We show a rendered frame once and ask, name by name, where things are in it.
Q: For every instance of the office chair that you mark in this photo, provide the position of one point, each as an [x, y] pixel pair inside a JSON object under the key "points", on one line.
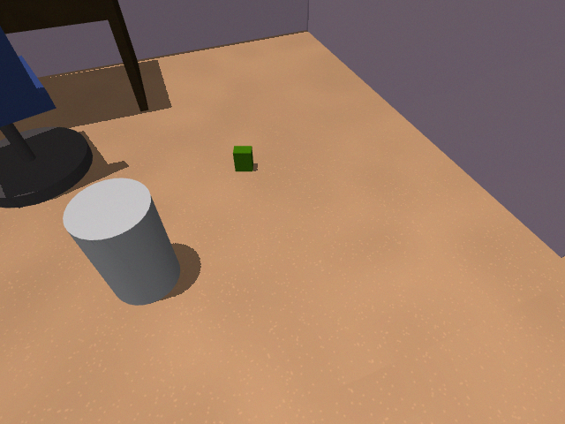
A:
{"points": [[38, 164]]}

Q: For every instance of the desk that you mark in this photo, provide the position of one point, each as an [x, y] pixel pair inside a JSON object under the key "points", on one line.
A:
{"points": [[26, 15]]}

